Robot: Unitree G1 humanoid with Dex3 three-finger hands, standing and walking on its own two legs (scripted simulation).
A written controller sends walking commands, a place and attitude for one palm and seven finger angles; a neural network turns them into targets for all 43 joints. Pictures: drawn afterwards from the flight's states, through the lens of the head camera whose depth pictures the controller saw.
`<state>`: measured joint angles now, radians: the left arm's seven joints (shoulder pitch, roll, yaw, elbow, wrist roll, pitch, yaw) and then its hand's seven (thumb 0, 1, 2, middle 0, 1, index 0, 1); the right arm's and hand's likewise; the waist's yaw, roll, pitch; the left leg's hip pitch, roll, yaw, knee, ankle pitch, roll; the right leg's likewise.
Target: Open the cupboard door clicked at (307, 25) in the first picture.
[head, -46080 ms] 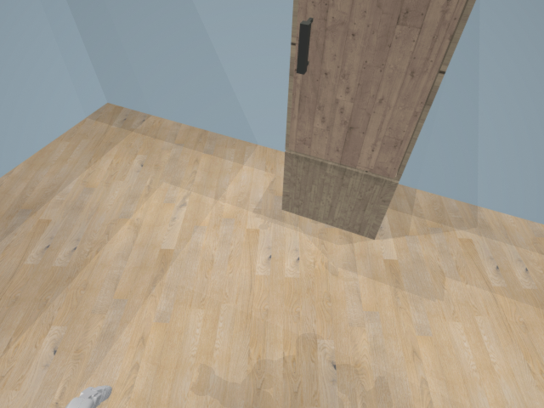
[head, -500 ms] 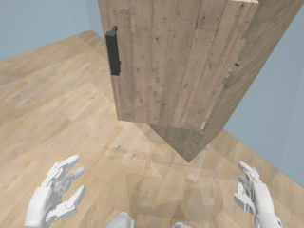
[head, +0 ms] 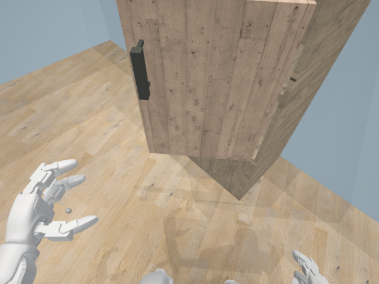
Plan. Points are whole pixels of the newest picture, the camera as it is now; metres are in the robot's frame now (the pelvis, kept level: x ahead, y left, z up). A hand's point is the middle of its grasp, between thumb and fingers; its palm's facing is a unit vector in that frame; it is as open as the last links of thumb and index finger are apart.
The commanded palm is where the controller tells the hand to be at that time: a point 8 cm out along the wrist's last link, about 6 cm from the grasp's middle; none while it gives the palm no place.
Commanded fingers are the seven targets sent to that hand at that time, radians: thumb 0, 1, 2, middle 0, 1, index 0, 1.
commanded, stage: raise the hand with hooked fingers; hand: left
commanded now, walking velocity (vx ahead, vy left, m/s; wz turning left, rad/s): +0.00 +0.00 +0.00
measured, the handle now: (142, 70) +0.60 +0.16 +0.11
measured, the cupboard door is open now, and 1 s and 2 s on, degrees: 40 40 40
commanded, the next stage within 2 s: move the hooked fingers beside the handle in 1.16 s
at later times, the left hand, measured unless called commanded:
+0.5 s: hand (43, 178) +0.28 +0.28 +0.10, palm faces +0.01 -1.00 -0.03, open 13.9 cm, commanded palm +0.26 +0.33 +0.12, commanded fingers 0.00 -0.50 0.30 -0.30 -1.20 -0.30 -1.20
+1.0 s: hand (41, 162) +0.30 +0.29 +0.12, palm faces +0.02 -1.00 -0.02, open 14.0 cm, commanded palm +0.27 +0.33 +0.13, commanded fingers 0.00 -0.50 0.30 -0.30 -1.20 -0.30 -1.20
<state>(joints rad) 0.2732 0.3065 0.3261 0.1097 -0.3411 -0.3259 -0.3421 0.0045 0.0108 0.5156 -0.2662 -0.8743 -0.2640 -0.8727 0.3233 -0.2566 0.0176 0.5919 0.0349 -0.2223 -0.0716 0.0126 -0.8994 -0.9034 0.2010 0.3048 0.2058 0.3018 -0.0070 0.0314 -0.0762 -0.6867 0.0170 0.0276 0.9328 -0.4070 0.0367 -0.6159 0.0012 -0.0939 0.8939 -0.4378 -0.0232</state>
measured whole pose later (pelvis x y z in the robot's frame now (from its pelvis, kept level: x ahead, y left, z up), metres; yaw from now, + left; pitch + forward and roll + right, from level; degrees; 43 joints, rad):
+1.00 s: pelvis +0.01 +0.01 +0.03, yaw +0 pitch +4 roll -2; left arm -0.08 0.43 0.45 0.40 -0.34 -0.16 -0.52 -0.01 -0.49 0.30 -0.30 -1.20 -0.30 -1.20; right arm 0.30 -0.28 0.05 0.59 0.05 -0.21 -0.09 0.01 -0.90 -0.90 0.20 0.30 0.21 0.30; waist 0.00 0.02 -0.04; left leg -0.47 0.00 0.04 0.72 -0.33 0.05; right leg -0.40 0.00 -0.08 0.67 -0.35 -0.01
